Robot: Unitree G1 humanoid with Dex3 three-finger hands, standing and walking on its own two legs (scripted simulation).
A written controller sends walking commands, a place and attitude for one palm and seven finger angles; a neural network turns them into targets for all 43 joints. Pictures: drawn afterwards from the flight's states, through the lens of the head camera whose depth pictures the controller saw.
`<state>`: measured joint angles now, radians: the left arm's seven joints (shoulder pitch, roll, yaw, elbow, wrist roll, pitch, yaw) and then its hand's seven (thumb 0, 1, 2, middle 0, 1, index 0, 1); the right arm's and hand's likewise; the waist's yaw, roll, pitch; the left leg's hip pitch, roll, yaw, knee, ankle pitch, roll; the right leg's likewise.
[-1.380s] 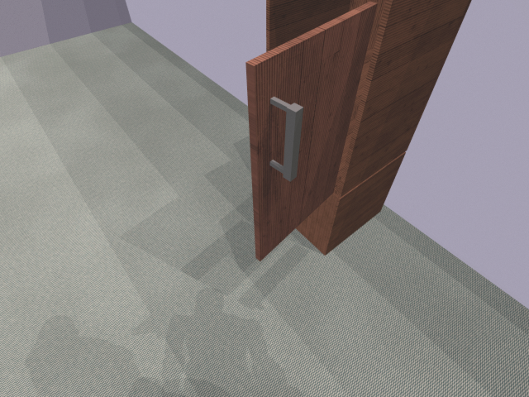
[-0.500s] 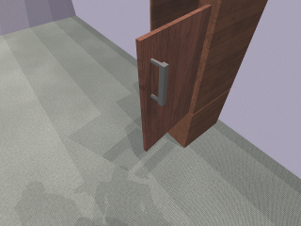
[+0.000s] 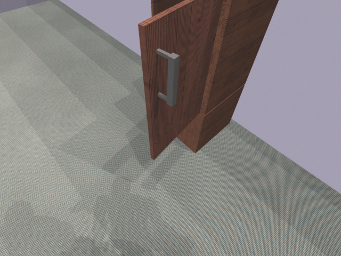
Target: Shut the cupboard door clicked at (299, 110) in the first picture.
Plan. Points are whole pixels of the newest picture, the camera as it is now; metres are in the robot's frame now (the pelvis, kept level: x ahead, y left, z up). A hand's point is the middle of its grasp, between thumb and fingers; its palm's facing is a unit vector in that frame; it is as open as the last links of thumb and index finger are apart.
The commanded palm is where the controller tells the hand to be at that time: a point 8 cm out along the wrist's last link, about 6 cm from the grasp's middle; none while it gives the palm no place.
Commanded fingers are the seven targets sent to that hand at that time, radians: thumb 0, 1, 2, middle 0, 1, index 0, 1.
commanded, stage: walk around to get in front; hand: left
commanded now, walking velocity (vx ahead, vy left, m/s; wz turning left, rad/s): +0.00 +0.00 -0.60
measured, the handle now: (166, 79) +0.55 +0.05 +0.10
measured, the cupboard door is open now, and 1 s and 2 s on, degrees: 98 98 98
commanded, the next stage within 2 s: none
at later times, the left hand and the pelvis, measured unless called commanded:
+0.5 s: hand out of the picture +0.14 +0.14 -0.16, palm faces -0.26 -0.92 -0.29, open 7.4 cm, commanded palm none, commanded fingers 0.00 0.90 0.90 -0.20 -0.30 -0.20 -0.30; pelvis -0.01 -0.03 -0.01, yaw -18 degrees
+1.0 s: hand (132, 226) +0.22 +0.12 -0.17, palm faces -0.52 -0.83 -0.21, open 7.4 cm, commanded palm none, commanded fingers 0.00 0.90 0.90 -0.20 -0.30 -0.20 -0.30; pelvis +0.03 -0.01 +0.01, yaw -36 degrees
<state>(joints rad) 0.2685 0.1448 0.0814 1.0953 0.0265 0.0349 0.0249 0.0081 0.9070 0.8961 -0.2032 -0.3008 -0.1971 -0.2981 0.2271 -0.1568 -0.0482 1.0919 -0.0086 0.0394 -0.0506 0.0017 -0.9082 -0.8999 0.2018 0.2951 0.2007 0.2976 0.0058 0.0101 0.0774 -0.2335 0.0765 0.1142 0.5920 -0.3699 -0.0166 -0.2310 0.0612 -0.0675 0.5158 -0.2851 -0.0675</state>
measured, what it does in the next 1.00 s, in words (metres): steps on the spot, turning right: right foot, then left foot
